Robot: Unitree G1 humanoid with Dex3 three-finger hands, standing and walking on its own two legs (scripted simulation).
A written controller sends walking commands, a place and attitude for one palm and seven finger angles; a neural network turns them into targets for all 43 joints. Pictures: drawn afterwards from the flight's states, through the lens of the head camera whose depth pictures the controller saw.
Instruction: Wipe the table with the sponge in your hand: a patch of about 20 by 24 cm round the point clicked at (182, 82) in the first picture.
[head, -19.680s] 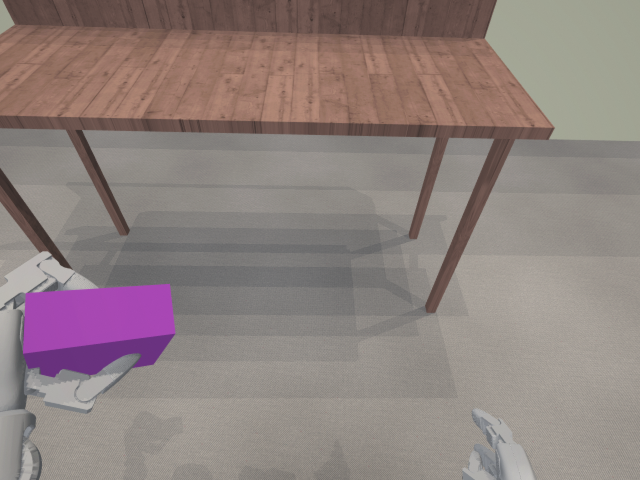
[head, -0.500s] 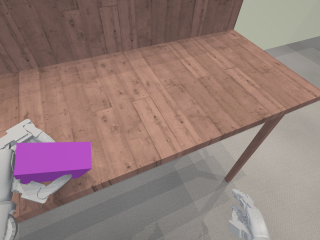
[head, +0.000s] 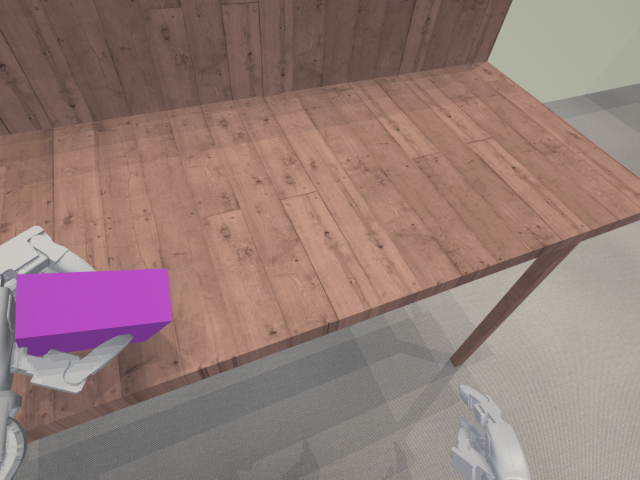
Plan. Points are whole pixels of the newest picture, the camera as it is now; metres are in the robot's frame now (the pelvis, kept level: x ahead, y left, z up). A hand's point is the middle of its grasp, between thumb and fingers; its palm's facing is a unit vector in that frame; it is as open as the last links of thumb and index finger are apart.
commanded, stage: look again from close up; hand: left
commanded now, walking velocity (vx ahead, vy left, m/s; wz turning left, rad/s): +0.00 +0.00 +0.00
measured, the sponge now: (113, 312) +0.23 +0.23 +0.13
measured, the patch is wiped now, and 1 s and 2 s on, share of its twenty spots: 0.00 0.00 0.00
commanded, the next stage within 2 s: come to a stop and stand still in 0.30 s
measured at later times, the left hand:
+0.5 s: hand (80, 299) +0.23 +0.25 +0.15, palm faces +0.39 -0.84 -0.38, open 9.1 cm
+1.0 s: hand (67, 329) +0.20 +0.25 +0.15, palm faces +0.42 -0.83 -0.38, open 9.1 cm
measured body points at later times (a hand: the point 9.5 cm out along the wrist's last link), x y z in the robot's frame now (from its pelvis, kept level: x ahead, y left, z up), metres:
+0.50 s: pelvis +0.02 +0.00 +0.00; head +0.04 +0.02 +0.45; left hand +0.20 +0.29 +0.18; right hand +0.20 -0.22 -0.07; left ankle +0.05 +0.09 -0.74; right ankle -0.01 -0.15 -0.74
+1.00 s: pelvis -0.01 -0.01 +0.00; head -0.01 +0.00 +0.45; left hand +0.18 +0.29 +0.17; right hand +0.15 -0.25 -0.07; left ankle +0.04 +0.09 -0.74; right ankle -0.01 -0.15 -0.74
